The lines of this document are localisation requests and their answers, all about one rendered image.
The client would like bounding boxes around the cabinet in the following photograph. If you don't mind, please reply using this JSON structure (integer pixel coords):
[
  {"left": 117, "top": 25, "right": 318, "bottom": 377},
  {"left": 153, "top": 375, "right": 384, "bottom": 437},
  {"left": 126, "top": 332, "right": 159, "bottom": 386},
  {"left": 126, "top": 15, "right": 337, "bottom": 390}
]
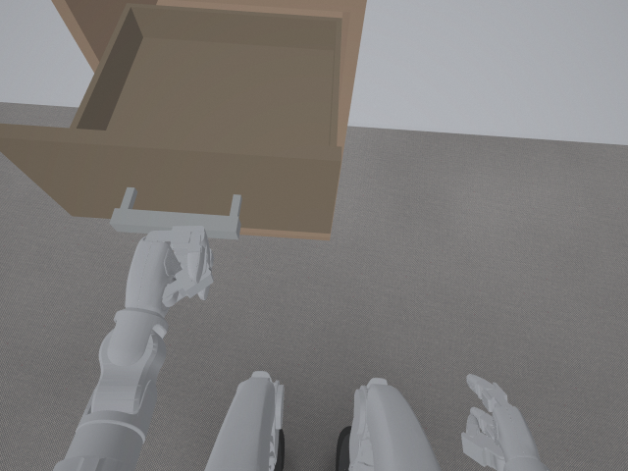
[{"left": 51, "top": 0, "right": 367, "bottom": 240}]

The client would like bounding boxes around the robot right hand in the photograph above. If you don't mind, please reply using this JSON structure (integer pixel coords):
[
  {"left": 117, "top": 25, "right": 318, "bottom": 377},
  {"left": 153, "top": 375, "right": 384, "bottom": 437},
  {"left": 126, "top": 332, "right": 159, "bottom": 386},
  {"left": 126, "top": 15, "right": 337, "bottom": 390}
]
[{"left": 461, "top": 374, "right": 541, "bottom": 471}]

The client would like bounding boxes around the left robot thigh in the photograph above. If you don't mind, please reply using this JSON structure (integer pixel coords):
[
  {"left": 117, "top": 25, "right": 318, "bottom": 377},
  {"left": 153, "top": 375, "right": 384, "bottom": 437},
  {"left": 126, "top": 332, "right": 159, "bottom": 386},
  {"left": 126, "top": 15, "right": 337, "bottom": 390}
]
[{"left": 204, "top": 377, "right": 285, "bottom": 471}]

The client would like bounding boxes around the robot left hand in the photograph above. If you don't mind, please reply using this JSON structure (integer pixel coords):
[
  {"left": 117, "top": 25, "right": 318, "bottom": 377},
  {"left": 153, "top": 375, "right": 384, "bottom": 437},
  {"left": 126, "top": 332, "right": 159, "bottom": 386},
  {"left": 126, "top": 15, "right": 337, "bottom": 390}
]
[{"left": 125, "top": 226, "right": 214, "bottom": 317}]

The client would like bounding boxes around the drawer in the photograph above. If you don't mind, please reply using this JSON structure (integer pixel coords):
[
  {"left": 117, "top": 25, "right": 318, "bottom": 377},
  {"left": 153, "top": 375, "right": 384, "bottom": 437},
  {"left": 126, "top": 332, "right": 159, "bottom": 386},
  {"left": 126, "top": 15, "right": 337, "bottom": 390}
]
[{"left": 0, "top": 3, "right": 342, "bottom": 234}]

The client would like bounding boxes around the right robot thigh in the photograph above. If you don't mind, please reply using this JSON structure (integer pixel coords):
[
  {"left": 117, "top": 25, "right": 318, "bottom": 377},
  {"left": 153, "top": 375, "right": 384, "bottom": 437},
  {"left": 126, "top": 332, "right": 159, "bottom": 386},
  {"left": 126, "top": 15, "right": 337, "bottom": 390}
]
[{"left": 353, "top": 384, "right": 442, "bottom": 471}]

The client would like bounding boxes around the robot thigh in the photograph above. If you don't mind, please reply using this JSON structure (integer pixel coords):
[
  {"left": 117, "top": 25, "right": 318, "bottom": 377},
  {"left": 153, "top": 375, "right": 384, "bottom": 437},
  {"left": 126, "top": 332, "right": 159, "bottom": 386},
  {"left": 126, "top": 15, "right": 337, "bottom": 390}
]
[
  {"left": 353, "top": 384, "right": 442, "bottom": 471},
  {"left": 204, "top": 377, "right": 285, "bottom": 471}
]

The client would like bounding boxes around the handle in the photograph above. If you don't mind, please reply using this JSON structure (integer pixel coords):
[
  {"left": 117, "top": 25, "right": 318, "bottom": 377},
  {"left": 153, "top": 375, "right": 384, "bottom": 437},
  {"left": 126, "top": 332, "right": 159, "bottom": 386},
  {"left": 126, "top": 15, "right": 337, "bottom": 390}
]
[{"left": 109, "top": 187, "right": 242, "bottom": 239}]

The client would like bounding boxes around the robot left forearm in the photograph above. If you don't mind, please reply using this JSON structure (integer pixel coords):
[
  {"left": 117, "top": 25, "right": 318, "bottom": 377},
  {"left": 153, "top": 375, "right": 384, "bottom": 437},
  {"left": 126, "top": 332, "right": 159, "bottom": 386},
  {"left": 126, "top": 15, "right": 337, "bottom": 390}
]
[{"left": 53, "top": 308, "right": 169, "bottom": 471}]

